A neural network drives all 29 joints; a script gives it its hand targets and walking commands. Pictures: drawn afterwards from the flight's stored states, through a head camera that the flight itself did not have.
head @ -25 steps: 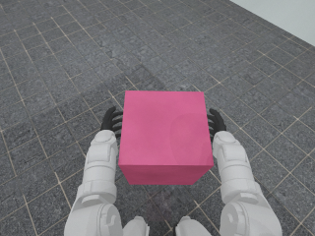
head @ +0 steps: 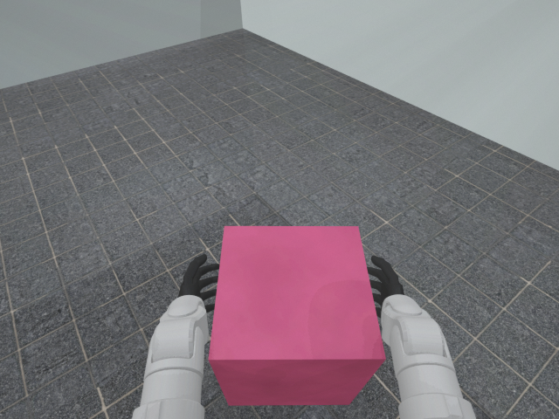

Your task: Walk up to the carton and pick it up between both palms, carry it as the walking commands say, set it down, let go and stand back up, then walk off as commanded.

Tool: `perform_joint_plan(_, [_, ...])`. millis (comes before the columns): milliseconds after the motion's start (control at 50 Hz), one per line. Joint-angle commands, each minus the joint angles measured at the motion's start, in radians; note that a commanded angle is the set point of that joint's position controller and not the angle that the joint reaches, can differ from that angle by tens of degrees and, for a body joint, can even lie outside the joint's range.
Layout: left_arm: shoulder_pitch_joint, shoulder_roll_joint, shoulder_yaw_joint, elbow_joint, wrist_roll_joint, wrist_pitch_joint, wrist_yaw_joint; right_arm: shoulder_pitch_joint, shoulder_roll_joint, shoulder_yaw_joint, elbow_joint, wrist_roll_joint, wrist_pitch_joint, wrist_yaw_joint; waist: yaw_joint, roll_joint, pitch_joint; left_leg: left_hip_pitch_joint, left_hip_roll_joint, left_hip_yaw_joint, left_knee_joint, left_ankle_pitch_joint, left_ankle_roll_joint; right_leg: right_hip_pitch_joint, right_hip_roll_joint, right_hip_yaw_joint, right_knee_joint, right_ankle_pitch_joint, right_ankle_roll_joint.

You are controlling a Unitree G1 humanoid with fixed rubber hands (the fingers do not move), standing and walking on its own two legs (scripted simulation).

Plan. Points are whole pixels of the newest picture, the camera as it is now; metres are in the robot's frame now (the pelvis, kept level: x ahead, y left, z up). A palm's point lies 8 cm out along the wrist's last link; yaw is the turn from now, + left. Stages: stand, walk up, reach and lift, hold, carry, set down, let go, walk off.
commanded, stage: reach and lift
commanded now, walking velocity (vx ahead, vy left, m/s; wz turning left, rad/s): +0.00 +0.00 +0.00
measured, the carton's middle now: (290, 320) +0.29 +0.00 -0.04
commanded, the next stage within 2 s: hold in 1.26 s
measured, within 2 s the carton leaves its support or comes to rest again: neither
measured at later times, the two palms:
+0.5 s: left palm (187, 306) +0.27 +0.15 +0.05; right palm (399, 304) +0.26 -0.15 +0.04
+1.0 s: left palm (187, 309) +0.26 +0.15 +0.05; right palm (399, 310) +0.26 -0.15 +0.03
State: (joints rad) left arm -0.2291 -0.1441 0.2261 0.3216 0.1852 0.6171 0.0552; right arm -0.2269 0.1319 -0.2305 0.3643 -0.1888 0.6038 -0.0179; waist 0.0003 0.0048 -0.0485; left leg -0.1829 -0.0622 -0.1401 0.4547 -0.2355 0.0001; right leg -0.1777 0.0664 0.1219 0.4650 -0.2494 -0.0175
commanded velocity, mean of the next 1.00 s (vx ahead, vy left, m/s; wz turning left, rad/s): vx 0.00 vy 0.00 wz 0.00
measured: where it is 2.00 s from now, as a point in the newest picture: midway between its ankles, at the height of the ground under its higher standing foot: outside the picture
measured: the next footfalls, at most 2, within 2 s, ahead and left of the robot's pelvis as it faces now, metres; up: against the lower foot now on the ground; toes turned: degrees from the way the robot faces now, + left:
none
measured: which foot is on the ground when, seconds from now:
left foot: down 0.00-1.00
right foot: down 0.00-1.00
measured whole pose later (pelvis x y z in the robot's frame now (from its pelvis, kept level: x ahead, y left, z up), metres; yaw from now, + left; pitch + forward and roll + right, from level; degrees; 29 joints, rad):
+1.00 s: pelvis -0.02 +0.00 +0.00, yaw +0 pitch -7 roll +0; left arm -0.26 -0.15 0.22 0.27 0.22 0.75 0.05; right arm -0.25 0.13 -0.23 0.31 -0.21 0.74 0.00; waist -0.01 0.01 0.00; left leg -0.10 -0.06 -0.13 0.44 -0.21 0.00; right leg -0.09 0.06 0.11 0.45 -0.23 -0.01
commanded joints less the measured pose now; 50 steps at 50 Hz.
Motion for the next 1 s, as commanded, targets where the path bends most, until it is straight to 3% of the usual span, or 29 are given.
perform_joint_plan(0, [-0.556,-0.966,-0.625,-0.088,-0.219,0.003,-0.266,-0.566,0.986,0.626,-0.126,0.226,0.008,0.231,-0.009,-0.016,-0.282,0.164,-0.024,0.040,-0.049,0.346,-0.014,0.126,0.007,-0.028,-0.064,0.392,0.032])
perform_joint_plan(180, [-0.602,-0.948,-0.636,-0.154,-0.232,0.077,-0.259,-0.608,0.964,0.635,-0.176,0.231,0.084,0.237,0.000,-0.009,-0.180,0.160,-0.017,0.054,-0.096,0.215,-0.014,0.116,-0.001,-0.042,-0.112,0.234,0.024])
perform_joint_plan(300, [-0.691,-0.944,-0.608,-0.135,-0.233,0.082,-0.265,-0.701,0.975,0.610,-0.137,0.227,0.091,0.244,0.003,-0.018,-0.174,0.126,-0.015,0.058,-0.089,0.114,-0.010,0.106,-0.005,-0.039,-0.107,0.132,0.019])
perform_joint_plan(440, [-0.814,-0.955,-0.575,-0.078,-0.236,0.076,-0.284,-0.782,1.006,0.547,-0.052,0.219,0.087,0.241,-0.015,-0.018,-0.201,0.113,-0.017,0.059,-0.071,0.023,-0.002,0.084,-0.008,-0.035,-0.100,0.035,0.021])
perform_joint_plan(640, [-0.814,-0.996,-0.554,-0.037,-0.231,0.075,-0.292,-0.807,1.024,0.536,-0.042,0.234,0.083,0.252,-0.009,-0.004,-0.226,0.118,-0.010,0.046,-0.070,0.055,-0.001,0.099,-0.005,-0.038,-0.090,0.071,0.019])
perform_joint_plan(980, [-0.661,-0.974,-0.635,-0.154,-0.250,0.089,-0.276,-0.654,0.994,0.615,-0.176,0.249,0.092,0.249,-0.007,-0.007,-0.219,0.165,-0.005,0.033,-0.081,0.173,-0.011,0.118,-0.001,-0.032,-0.098,0.185,0.015])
